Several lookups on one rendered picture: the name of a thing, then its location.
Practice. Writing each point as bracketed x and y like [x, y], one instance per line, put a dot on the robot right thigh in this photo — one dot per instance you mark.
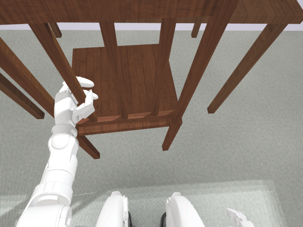
[180, 211]

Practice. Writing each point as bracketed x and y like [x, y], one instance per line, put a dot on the robot left upper arm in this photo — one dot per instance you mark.
[58, 215]

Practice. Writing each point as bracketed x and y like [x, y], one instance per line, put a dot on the left robot forearm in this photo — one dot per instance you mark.
[56, 184]

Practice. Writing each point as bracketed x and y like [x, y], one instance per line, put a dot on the robot right shin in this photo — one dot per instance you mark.
[168, 224]

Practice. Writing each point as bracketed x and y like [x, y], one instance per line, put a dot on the robot right hand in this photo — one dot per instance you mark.
[239, 218]

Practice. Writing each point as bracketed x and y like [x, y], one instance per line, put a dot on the table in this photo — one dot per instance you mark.
[277, 14]

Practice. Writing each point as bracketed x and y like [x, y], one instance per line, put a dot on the chair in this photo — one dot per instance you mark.
[134, 83]

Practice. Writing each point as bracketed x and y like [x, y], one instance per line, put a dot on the robot left hand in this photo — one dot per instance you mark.
[65, 104]

